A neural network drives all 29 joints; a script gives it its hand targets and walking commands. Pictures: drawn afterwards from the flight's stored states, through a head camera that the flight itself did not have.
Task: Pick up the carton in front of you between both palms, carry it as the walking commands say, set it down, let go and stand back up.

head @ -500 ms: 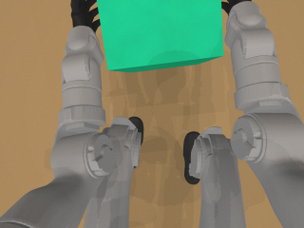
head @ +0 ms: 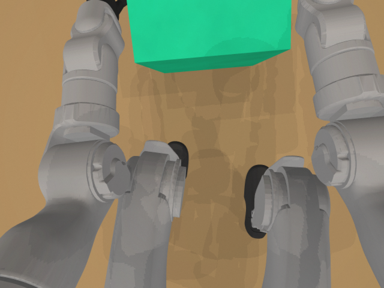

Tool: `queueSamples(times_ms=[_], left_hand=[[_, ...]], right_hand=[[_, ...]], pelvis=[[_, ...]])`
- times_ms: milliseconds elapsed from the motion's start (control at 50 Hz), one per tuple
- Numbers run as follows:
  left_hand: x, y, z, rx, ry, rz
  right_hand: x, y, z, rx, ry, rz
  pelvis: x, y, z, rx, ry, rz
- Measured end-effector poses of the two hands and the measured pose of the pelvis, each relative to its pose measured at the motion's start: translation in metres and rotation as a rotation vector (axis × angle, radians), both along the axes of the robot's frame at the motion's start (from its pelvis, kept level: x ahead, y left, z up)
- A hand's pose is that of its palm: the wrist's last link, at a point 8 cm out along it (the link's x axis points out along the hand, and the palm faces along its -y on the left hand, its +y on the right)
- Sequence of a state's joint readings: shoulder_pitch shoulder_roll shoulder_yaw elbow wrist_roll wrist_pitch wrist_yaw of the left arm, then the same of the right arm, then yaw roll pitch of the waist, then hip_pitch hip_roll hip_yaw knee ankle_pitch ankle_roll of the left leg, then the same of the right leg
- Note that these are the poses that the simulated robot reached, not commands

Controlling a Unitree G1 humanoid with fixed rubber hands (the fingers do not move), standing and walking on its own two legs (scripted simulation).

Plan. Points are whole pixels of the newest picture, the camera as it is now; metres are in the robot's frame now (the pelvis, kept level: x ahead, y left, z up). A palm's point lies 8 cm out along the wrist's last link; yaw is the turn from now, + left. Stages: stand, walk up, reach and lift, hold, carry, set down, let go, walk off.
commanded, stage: set down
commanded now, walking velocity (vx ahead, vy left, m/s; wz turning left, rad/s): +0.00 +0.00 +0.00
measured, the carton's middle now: (205, 5) +0.55 +0.07 -0.24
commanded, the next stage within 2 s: none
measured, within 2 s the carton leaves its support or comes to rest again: rests again in 0.44 s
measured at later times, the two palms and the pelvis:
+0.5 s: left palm (104, 9) +0.52 +0.22 -0.17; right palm out of the picture +0.56 -0.09 -0.18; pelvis -0.01 +0.00 -0.01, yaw +0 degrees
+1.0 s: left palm (105, 23) +0.50 +0.23 -0.19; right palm out of the picture +0.56 -0.11 -0.21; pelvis -0.02 +0.00 -0.01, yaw +1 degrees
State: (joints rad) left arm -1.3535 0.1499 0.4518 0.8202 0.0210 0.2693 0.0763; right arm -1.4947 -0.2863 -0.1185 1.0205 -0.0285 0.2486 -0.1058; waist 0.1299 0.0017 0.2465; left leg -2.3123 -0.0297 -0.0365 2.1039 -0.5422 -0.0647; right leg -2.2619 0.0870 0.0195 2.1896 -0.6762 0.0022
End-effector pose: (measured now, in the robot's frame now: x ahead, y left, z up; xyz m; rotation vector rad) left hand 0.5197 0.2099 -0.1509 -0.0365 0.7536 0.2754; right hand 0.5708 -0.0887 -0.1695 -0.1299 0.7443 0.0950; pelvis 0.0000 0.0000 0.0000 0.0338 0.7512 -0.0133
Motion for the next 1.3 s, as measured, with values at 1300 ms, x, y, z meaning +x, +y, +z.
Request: queueSamples(times_ms=[1300], left_hand=[[-0.004,0.033,0.002,0.038,-0.087,0.062]], right_hand=[[0.025,-0.035,0.026,-0.021,-0.118,0.005]], pelvis=[[-0.014,0.004,-0.003,0.010,-0.105,0.001]])
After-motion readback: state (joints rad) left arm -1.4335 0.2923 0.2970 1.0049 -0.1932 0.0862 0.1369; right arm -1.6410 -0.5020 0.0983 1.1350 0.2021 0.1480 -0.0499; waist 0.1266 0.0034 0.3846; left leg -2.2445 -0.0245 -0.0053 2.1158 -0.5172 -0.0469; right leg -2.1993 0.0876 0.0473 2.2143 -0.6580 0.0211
